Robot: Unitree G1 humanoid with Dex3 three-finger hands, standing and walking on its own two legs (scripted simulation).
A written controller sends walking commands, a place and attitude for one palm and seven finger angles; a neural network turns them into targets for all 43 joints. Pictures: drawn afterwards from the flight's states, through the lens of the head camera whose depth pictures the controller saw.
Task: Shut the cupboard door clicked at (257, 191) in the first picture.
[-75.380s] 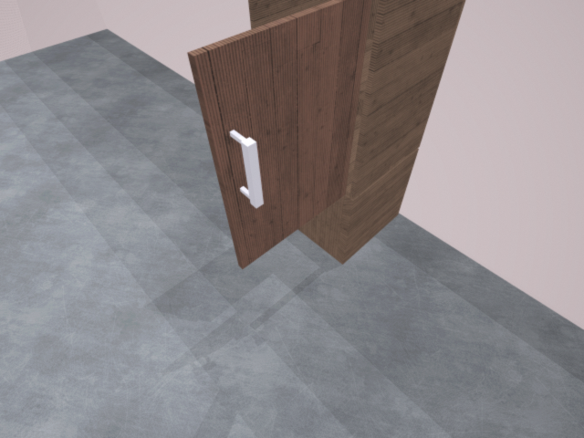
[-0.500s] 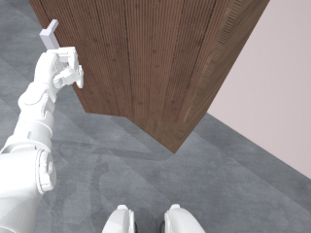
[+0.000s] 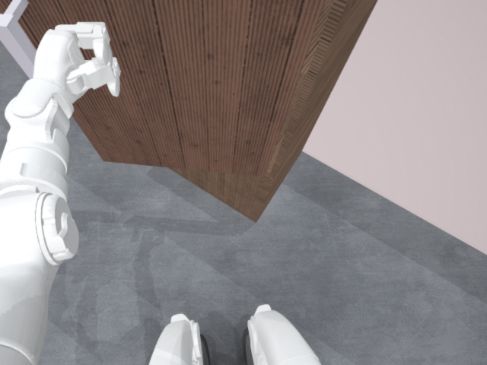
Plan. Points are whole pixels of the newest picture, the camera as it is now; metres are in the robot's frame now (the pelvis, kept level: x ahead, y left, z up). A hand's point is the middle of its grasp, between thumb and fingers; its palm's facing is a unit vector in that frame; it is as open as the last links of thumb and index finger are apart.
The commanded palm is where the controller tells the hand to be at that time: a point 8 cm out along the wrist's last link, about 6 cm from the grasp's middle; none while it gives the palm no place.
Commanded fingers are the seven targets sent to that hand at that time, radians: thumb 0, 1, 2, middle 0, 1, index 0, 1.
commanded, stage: push the door shut along its arc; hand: left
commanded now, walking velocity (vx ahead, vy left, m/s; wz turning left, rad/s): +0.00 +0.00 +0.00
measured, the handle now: (43, 62) +0.58 +0.23 +0.10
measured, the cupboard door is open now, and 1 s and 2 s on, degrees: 28 18 18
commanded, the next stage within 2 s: pull the fist back off the door in 0.46 s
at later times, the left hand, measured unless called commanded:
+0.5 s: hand (117, 60) +0.56 +0.12 +0.12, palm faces -0.34 -0.94 -0.02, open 3.3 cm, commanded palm +0.59 +0.13 +0.10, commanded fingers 0.00 0.90 0.90 -1.30 -1.50 -1.30 -1.50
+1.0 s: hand (139, 55) +0.58 +0.09 +0.11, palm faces +0.11 -0.99 -0.01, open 3.1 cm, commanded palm +0.53 +0.13 +0.10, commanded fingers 0.00 0.90 0.90 -1.30 -1.50 -1.30 -1.50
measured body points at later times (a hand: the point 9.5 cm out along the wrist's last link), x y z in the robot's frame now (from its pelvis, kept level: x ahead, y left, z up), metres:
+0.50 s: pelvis -0.01 -0.01 -0.01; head +0.16 +0.02 +0.40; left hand +0.57 +0.18 +0.12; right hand -0.01 -0.29 -0.11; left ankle +0.03 +0.08 -0.65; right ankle +0.02 -0.10 -0.65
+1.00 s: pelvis +0.01 -0.02 +0.01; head +0.15 -0.02 +0.44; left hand +0.57 +0.15 +0.11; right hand -0.06 -0.24 -0.10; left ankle +0.03 +0.08 -0.65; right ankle +0.02 -0.10 -0.65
